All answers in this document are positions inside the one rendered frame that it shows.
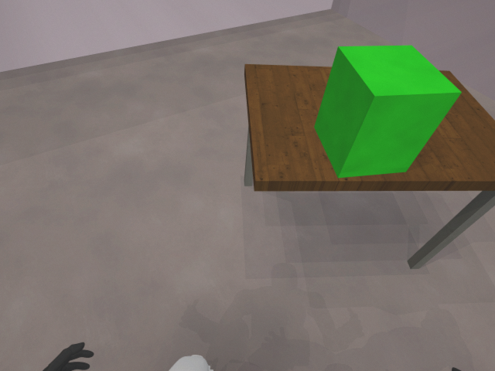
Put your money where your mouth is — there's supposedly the robot left hand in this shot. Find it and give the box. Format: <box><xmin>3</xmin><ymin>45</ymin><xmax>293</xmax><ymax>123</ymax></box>
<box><xmin>43</xmin><ymin>342</ymin><xmax>94</xmax><ymax>371</ymax></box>

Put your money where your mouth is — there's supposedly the carton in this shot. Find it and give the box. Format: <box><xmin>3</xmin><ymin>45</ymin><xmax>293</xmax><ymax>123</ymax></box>
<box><xmin>314</xmin><ymin>46</ymin><xmax>462</xmax><ymax>178</ymax></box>

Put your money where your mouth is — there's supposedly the table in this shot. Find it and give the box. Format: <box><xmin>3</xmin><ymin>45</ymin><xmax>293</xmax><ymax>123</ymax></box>
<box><xmin>244</xmin><ymin>64</ymin><xmax>495</xmax><ymax>269</ymax></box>

